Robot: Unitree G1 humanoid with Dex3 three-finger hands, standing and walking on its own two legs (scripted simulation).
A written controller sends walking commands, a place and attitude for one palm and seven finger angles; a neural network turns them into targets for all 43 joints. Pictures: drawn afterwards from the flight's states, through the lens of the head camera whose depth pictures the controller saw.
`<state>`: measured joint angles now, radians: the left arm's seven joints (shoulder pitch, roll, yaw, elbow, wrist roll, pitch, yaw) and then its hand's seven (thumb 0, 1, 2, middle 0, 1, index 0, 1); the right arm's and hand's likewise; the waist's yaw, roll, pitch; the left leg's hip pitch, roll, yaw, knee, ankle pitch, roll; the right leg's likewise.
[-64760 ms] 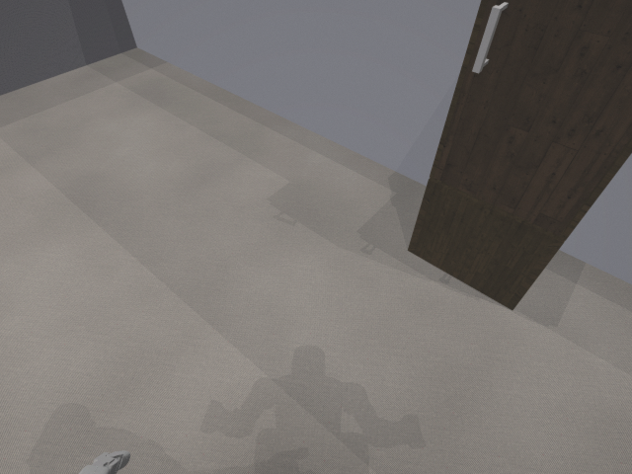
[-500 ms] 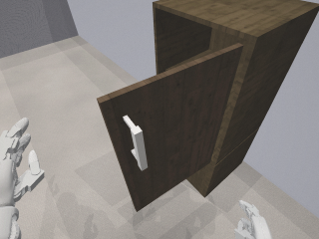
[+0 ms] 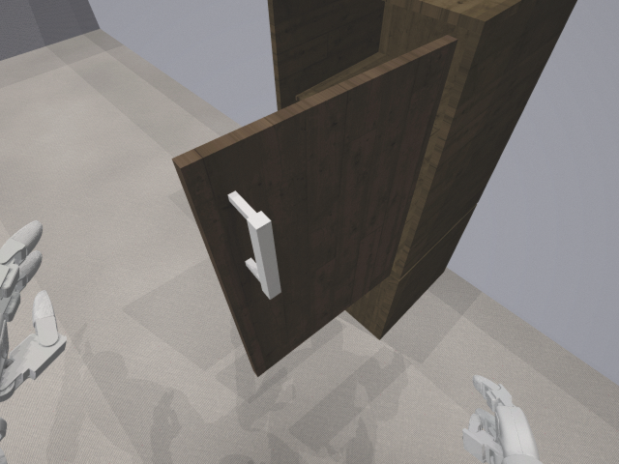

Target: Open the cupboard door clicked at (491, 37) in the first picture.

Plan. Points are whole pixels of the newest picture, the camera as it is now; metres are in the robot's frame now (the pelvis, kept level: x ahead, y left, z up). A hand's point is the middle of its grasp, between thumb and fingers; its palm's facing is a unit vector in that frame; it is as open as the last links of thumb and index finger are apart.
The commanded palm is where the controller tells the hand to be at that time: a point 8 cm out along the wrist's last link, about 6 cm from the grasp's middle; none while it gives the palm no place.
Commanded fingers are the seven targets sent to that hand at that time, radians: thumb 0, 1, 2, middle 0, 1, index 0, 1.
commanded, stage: step back with the hand held close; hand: left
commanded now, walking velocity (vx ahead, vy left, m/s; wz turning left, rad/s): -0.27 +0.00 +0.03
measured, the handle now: (256, 248) +0.34 +0.09 +0.11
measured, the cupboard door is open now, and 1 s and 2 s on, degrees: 84 84 84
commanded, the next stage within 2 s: stop stepping back and stand still in 0.68 s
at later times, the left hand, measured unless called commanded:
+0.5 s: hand out of the picture +0.10 +0.28 +0.14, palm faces +0.45 -0.79 -0.41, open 7.5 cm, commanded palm +0.03 +0.32 +0.17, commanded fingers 0.00 0.90 0.90 -0.20 -0.30 -0.20 -0.30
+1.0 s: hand out of the picture -0.03 +0.22 +0.17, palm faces +0.32 -0.77 -0.55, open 7.5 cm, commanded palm -0.07 +0.27 +0.17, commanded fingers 0.00 0.90 0.90 -0.20 -0.30 -0.20 -0.30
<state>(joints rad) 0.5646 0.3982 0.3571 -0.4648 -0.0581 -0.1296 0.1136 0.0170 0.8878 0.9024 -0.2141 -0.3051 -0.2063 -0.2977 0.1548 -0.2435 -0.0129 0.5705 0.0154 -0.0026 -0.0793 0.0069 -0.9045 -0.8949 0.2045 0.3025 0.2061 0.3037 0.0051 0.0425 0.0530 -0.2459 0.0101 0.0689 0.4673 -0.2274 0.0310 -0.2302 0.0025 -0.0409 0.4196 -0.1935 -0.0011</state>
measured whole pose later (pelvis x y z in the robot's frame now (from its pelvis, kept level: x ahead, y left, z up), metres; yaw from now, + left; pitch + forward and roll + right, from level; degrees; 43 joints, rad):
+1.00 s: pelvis -0.22 -0.02 -0.01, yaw -2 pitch +3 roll +0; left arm 0.67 0.47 0.44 -0.60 -0.07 -0.20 0.13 0.02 0.88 0.90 -0.22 -0.31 -0.21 -0.30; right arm 0.20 -0.20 0.01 0.64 0.02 -0.08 -0.06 0.01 -0.90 -0.89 0.21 0.30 0.21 0.30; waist 0.01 -0.01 -0.02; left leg -0.52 0.00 0.03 0.81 -0.28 -0.02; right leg -0.14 0.02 -0.02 0.46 -0.37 -0.04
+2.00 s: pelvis -0.27 -0.02 -0.02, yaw +4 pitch -1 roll +0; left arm 0.28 0.15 0.01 0.68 0.02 0.05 0.01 0.01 0.90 0.90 -0.20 -0.30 -0.19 -0.29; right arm 0.22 -0.24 -0.02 0.86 -0.03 0.03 0.00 0.00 -0.91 -0.89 0.20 0.30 0.20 0.30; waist -0.04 0.01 0.06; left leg -0.30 0.05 0.03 0.66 -0.30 -0.01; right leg -0.27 -0.02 -0.16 0.67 -0.39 -0.05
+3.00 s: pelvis -0.29 +0.00 +0.00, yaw +2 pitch -2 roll +0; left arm 0.28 0.12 0.02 1.16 0.00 0.00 0.04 0.01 0.91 0.90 -0.20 -0.30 -0.20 -0.30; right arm 0.30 -0.13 0.00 1.16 -0.02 0.01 -0.03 0.00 -0.91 -0.89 0.20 0.30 0.20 0.30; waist -0.02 0.03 0.05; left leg -0.18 0.03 0.07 0.40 -0.19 0.00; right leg -0.16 -0.02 -0.12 0.41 -0.22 -0.03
